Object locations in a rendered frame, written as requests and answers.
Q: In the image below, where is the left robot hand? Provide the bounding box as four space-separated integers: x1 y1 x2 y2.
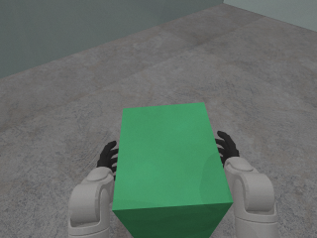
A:
96 141 119 180

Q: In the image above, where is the right robot hand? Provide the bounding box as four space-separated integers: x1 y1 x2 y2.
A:
215 131 240 168

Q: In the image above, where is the robot left forearm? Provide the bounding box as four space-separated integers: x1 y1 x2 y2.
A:
67 167 115 238

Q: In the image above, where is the carton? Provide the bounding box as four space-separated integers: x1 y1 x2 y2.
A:
112 102 234 238

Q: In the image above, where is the robot right forearm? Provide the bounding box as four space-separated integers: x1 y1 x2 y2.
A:
224 157 279 238

